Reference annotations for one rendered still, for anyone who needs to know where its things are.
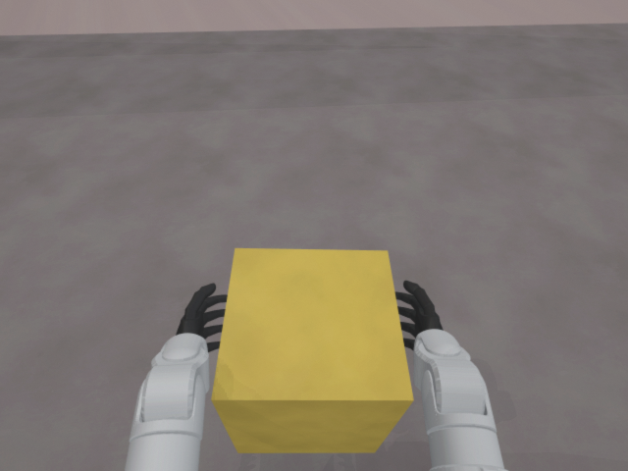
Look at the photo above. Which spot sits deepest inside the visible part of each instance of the left robot hand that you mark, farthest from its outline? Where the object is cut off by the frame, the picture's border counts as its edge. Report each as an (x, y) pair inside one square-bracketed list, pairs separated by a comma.
[(194, 318)]

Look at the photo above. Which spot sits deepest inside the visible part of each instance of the carton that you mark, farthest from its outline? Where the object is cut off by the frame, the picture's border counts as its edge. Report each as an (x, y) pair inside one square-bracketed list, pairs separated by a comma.
[(311, 357)]

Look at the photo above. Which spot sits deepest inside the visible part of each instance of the robot left forearm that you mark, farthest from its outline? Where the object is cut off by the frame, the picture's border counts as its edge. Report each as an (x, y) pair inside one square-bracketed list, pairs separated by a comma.
[(167, 424)]

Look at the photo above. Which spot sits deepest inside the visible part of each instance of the robot right forearm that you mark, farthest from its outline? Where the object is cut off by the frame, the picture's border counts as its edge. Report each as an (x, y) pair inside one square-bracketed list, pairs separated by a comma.
[(458, 416)]

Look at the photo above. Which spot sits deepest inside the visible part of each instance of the right robot hand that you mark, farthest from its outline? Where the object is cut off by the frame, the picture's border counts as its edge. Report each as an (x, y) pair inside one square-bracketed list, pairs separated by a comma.
[(424, 315)]

